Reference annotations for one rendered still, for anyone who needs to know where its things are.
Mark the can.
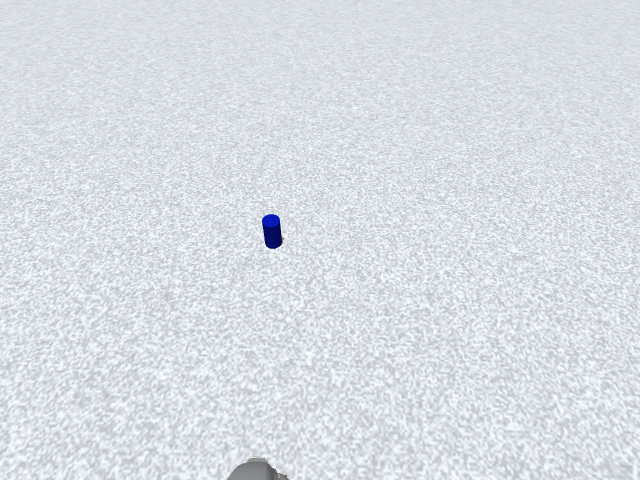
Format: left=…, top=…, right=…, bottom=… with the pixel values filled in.
left=262, top=214, right=282, bottom=249

